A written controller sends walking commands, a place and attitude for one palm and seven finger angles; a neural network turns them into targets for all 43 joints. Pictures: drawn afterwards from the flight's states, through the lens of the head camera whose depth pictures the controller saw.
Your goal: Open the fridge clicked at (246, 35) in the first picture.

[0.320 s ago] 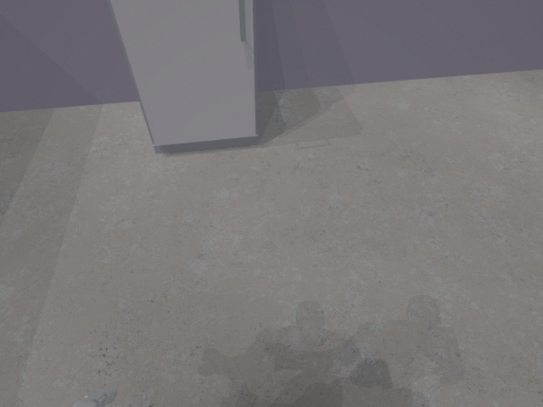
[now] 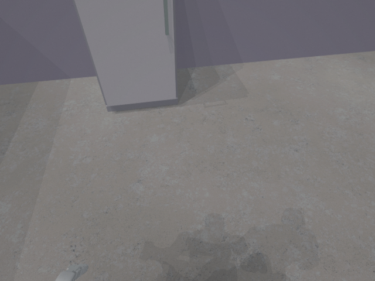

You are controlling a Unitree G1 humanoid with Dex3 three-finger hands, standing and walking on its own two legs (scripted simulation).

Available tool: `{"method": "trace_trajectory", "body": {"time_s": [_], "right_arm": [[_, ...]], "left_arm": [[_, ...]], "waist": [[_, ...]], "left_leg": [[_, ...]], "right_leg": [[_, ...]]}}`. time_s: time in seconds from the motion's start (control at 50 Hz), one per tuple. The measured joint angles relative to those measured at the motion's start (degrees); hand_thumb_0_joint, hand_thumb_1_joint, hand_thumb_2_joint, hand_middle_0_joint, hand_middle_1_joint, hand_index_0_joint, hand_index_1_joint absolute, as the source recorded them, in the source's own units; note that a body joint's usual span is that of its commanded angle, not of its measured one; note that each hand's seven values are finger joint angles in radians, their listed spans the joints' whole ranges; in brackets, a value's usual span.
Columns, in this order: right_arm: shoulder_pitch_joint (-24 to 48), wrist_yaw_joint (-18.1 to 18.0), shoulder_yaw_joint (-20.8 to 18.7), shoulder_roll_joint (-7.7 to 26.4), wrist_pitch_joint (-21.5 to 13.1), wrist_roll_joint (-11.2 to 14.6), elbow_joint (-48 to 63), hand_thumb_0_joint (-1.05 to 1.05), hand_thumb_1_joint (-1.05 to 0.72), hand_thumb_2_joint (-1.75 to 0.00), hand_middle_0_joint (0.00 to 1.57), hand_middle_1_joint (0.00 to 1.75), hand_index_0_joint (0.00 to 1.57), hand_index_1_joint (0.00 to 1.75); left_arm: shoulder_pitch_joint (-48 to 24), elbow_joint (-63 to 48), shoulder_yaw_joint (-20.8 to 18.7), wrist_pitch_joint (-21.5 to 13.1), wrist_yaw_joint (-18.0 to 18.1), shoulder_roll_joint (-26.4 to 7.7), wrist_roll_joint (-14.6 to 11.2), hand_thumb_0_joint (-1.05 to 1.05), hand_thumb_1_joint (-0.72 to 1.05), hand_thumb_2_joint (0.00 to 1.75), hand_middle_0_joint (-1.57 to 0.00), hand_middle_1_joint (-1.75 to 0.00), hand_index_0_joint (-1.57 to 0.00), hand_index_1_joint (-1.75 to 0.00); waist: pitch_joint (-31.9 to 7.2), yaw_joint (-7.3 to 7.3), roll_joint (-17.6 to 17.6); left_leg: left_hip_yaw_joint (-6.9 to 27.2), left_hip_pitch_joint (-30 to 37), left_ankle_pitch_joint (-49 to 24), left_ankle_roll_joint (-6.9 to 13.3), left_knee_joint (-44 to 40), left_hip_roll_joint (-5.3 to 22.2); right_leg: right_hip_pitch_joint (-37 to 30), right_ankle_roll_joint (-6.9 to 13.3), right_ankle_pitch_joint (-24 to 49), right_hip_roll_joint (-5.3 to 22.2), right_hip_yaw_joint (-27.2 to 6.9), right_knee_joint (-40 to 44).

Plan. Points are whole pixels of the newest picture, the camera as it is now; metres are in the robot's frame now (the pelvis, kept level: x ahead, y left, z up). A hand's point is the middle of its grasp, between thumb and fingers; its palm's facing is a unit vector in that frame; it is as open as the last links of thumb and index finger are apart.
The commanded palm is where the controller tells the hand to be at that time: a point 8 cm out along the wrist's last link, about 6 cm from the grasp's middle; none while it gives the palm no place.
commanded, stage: stand and wait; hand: right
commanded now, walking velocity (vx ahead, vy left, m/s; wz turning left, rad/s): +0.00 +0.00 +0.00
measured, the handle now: out of the picture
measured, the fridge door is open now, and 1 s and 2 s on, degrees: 0 0 0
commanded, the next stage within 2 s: look at it before walking up in 0.50 s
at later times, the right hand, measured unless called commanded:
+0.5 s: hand out of the picture +0.06 -0.24 -0.15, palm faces -0.03 +0.94 -0.34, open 7.3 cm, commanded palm none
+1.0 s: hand out of the picture +0.06 -0.24 -0.15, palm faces -0.03 +0.95 -0.32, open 7.3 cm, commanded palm none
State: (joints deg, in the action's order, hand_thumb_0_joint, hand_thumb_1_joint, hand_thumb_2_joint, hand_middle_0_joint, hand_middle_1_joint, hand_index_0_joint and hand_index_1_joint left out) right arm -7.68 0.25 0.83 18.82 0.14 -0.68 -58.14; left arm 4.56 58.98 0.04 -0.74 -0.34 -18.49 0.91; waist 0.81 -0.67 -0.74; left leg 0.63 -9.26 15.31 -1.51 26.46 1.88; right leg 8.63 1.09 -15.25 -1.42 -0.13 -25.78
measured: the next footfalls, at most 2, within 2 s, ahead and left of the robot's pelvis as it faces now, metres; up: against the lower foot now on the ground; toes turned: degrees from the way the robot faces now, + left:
left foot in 1.66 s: +0.11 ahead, +0.13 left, +0.00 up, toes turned +13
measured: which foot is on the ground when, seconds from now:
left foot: down 0.00-1.00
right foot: down 0.00-1.00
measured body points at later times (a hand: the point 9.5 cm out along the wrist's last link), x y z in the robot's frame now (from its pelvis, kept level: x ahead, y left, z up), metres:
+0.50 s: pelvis -0.01 +0.01 +0.00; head -0.01 +0.01 +0.45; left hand +0.06 +0.31 -0.13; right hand +0.06 -0.29 -0.13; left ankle -0.01 +0.14 -0.74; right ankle -0.01 -0.11 -0.74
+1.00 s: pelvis -0.01 +0.01 +0.00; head -0.01 +0.01 +0.45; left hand +0.07 +0.31 -0.12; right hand +0.06 -0.28 -0.13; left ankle -0.01 +0.14 -0.74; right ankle -0.01 -0.11 -0.74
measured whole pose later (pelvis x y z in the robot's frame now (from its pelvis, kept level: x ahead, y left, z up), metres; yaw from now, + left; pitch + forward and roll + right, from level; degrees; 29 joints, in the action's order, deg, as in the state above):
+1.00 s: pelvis -0.01 +0.01 +0.00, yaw +0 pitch -2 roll +0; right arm -7.9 0.4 0.6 19.7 -0.3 -0.6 -62.0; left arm 6.3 63.9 0.2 -0.7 -0.4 -19.3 0.5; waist 1.8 -0.3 -0.6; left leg 0.3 -8.4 12.0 -0.6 22.4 0.8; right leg 7.8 0.0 -12.0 -0.3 -0.4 -21.9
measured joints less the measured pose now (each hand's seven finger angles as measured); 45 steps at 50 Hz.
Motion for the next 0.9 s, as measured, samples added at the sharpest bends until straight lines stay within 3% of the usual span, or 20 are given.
{"method": "trace_trajectory", "body": {"time_s": [0.9], "right_arm": [[-0.2, 0.2, -0.2, 0.7, -0.5, 0.1, -3.6, 0.01, -0.91, -0.9, 0.21, 0.3, 0.21, 0.3]], "left_arm": [[1.8, 4.8, 0.1, 0.0, -0.1, -0.8, -0.4, 0.01, 0.9, 0.89, -0.21, -0.3, -0.21, -0.3]], "waist": [[0.9, 0.44, 0.2]], "left_leg": [[-0.3, 0.5, -3.3, 1.0, -3.8, -1.2]], "right_leg": [[-0.5, -1.1, 3.2, 1.2, -0.3, 3.6]]}}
